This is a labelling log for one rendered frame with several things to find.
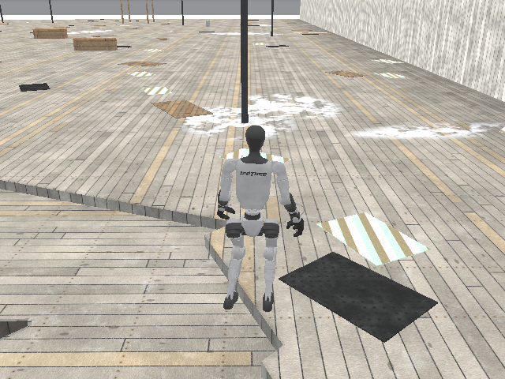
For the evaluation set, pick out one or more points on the robot left hand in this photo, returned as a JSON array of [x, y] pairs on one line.
[[223, 216]]

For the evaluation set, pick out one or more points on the robot right foot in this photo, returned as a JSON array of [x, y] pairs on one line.
[[267, 306]]

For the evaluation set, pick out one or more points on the robot left forearm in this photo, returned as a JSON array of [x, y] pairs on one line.
[[222, 205]]

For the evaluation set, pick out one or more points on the right robot upper arm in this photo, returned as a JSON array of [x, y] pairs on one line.
[[282, 180]]

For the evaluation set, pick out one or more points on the left robot upper arm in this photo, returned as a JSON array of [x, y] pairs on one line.
[[226, 179]]

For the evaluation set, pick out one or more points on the robot right forearm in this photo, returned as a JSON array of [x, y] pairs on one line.
[[292, 210]]

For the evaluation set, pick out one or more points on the robot right hand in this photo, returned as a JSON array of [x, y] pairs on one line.
[[299, 226]]

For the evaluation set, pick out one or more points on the robot left shin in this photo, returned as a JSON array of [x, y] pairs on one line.
[[233, 274]]

